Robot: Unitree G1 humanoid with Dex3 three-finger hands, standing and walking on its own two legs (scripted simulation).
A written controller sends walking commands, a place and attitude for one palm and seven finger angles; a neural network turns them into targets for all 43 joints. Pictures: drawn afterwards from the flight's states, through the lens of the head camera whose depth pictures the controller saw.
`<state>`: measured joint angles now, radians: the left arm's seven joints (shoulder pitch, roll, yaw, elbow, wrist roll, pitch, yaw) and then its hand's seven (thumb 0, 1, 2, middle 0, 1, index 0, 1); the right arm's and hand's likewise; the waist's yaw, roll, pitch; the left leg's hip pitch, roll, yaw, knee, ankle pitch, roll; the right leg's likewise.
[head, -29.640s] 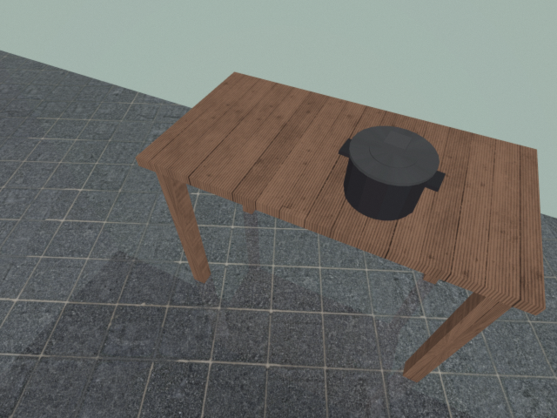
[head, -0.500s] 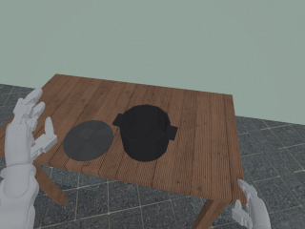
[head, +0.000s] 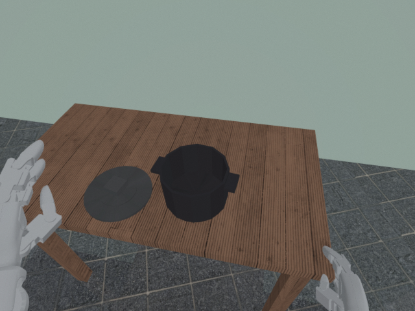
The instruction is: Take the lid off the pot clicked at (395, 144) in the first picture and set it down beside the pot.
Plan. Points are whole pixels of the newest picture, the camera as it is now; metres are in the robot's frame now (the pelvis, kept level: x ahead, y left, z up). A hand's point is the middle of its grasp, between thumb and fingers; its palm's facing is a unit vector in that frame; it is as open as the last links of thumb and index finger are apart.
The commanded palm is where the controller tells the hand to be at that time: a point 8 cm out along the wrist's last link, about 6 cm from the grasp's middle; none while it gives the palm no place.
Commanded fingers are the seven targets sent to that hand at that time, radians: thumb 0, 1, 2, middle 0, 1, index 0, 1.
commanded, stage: draw the hand back to the body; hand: left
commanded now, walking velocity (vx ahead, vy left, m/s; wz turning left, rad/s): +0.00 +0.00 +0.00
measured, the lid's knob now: (116, 185) +0.43 +0.30 -0.07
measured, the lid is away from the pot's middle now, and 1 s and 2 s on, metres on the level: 0.22 0.22 0.22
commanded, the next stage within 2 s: step back with the hand held close in 0.26 s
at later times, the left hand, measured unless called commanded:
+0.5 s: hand (35, 217) +0.19 +0.26 +0.17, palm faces +0.42 -0.79 -0.45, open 7.4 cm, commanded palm +0.13 +0.29 +0.18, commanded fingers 0.00 0.90 0.90 -0.20 -0.30 -0.20 -0.30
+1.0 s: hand (30, 240) +0.16 +0.26 +0.16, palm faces +0.40 -0.82 -0.41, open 7.4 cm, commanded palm +0.09 +0.29 +0.18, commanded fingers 0.00 0.90 0.90 -0.20 -0.30 -0.20 -0.30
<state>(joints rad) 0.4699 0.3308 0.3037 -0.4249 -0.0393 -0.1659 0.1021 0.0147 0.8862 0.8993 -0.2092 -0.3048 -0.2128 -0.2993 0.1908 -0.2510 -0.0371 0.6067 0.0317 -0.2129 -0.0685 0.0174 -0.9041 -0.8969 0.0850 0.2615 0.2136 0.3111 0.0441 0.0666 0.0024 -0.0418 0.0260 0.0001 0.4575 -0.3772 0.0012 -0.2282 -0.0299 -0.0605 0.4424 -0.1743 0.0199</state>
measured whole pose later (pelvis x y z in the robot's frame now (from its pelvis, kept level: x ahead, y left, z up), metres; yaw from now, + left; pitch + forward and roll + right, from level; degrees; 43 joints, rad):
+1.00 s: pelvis -0.04 +0.01 -0.01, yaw +0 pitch -1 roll -1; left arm 0.52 0.37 0.40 -0.56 -0.02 -0.26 0.12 0.01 0.89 0.90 -0.21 -0.30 -0.21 -0.30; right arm 0.15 -0.23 -0.04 0.53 0.02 -0.10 -0.05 0.02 -0.90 -0.90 0.08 0.24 0.18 0.30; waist 0.02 -0.04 0.05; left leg -0.21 -0.01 0.01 0.64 -0.41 0.03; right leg -0.38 -0.07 -0.04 0.57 -0.18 0.04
